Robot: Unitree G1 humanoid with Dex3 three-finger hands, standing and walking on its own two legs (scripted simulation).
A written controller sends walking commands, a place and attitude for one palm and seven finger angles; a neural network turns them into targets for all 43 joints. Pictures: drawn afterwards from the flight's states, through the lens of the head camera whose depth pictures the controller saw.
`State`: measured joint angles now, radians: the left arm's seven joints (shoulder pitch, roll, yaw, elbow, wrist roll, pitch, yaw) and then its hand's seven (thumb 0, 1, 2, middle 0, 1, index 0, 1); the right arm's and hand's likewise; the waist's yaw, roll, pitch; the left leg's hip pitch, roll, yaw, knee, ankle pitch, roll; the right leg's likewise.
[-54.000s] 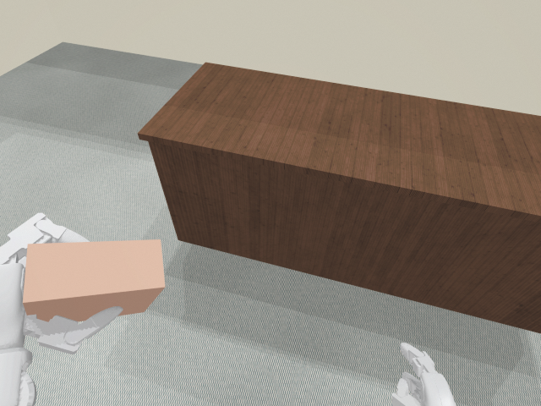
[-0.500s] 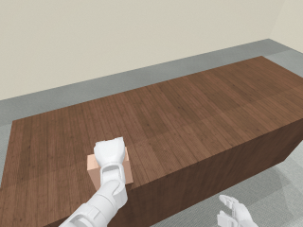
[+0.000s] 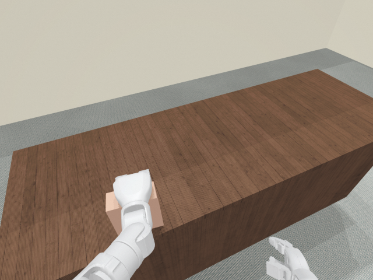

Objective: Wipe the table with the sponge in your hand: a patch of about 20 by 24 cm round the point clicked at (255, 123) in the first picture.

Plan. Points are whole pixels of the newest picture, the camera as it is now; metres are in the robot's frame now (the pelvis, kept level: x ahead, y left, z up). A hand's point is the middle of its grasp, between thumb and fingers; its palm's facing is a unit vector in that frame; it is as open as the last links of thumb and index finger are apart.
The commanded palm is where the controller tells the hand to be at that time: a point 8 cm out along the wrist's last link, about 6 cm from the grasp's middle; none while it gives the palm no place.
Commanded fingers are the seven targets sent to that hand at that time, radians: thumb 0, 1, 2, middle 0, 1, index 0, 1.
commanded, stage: slide back across to the middle lane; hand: left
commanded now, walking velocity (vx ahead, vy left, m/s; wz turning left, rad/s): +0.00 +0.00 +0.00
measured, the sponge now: (137, 214) +0.30 +0.17 -0.07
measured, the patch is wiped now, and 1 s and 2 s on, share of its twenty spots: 0.95 0.95 0.95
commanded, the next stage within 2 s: wipe forward along the middle lane in 0.50 s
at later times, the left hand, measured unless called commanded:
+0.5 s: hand (119, 212) +0.27 +0.19 -0.01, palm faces -0.07 -0.12 -0.99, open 10.0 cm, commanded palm +0.23 +0.20 +0.04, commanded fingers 0.00 0.10 1.30 -1.20 -1.60 -1.20 -1.60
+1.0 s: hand (110, 203) +0.30 +0.23 -0.02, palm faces -0.11 -0.05 -0.99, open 10.0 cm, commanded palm +0.28 +0.23 +0.02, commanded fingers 0.00 0.10 1.30 -1.20 -1.60 -1.20 -1.60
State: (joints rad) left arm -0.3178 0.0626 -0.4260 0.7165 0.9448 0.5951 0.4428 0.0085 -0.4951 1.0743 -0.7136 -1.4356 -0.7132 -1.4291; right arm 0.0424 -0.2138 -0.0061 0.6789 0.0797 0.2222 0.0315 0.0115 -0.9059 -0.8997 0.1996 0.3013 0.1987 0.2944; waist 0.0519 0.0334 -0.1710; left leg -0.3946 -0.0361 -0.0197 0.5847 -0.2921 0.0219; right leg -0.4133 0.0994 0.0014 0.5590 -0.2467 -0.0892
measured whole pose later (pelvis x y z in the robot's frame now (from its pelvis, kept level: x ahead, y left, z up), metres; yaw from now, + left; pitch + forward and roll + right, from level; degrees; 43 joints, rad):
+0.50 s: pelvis +0.01 +0.00 +0.01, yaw -1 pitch +2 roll +0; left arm -0.05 0.16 -0.35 0.41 0.99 0.56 0.34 0.01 -0.50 1.07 -0.73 -1.42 -0.73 -1.41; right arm 0.00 -0.23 0.00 0.64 0.08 0.20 0.02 0.01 -0.91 -0.90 0.20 0.30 0.20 0.29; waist 0.07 0.04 -0.14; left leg -0.27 -0.03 -0.01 0.52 -0.29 0.02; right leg -0.30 0.11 0.02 0.50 -0.24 -0.09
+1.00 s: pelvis -0.01 +0.00 +0.00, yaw +0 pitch +7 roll +0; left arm -0.27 0.21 -0.23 0.65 1.00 0.46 0.33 0.00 -0.54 1.07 -0.79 -1.36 -0.79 -1.35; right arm 0.08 -0.24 0.01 0.69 0.07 0.14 -0.04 0.01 -0.90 -0.90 0.20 0.30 0.20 0.29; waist 0.05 0.05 -0.14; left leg -0.44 -0.04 -0.03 0.60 -0.28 0.02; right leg -0.45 0.10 -0.01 0.58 -0.24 -0.09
